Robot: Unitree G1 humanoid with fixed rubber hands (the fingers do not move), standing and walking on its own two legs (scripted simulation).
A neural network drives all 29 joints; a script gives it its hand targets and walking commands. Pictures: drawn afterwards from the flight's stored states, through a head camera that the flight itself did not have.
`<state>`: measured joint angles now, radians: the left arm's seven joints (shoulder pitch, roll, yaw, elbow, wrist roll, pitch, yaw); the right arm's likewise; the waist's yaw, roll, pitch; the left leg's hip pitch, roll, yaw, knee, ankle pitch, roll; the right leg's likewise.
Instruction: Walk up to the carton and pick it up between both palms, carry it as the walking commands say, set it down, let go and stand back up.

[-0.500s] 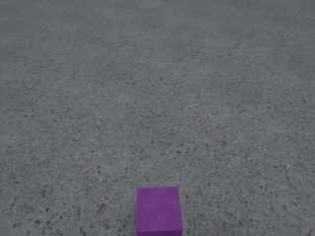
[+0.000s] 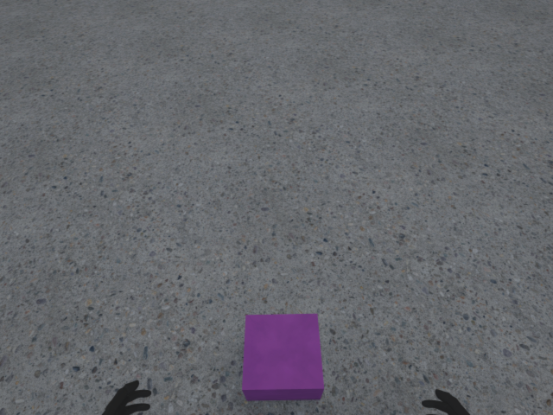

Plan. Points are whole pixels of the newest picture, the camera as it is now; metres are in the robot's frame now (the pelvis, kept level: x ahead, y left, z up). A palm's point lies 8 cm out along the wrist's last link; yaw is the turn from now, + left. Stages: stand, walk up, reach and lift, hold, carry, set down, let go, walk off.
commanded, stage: reach and lift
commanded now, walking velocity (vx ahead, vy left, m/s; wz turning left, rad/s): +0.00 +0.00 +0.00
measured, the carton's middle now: (282, 356) +0.41 +0.01 -0.69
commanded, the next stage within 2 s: none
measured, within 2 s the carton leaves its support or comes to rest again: neither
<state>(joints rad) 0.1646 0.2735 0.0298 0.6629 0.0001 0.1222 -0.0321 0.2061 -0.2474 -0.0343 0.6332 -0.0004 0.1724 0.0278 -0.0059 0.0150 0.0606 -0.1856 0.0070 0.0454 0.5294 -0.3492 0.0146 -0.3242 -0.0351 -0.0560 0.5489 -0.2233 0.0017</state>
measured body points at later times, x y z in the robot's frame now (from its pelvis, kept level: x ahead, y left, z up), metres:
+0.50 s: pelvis -0.03 -0.01 -0.04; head +0.10 -0.01 +0.39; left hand +0.22 +0.25 -0.15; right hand +0.22 -0.24 -0.16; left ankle -0.04 +0.12 -0.73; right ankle +0.04 -0.12 -0.73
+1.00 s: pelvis -0.06 -0.02 -0.10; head +0.19 -0.01 +0.28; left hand +0.36 +0.23 -0.21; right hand +0.37 -0.21 -0.21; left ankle -0.04 +0.12 -0.73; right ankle +0.04 -0.12 -0.73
